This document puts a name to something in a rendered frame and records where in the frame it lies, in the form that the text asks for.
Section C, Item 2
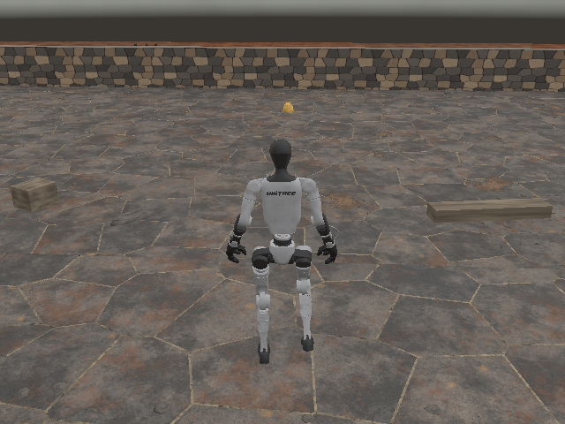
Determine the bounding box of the right robot hand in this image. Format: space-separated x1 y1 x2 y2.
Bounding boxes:
317 245 337 264

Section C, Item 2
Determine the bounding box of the right robot foot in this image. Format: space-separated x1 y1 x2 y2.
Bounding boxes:
301 335 314 352

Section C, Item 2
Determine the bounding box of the left robot upper arm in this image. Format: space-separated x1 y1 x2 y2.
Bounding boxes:
237 178 263 228

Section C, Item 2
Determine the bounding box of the right robot forearm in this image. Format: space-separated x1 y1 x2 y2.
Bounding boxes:
316 213 335 248

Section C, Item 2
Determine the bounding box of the right robot upper arm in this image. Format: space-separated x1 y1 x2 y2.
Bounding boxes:
299 178 325 227

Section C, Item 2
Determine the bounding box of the robot foot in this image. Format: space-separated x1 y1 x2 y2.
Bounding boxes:
258 342 270 364
301 335 314 352

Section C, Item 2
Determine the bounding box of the left robot foot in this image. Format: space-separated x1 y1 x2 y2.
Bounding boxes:
258 342 270 364

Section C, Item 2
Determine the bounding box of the left robot forearm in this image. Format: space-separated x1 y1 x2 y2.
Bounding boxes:
229 214 246 247

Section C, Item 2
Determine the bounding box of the left robot hand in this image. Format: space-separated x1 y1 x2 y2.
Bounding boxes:
226 243 246 263

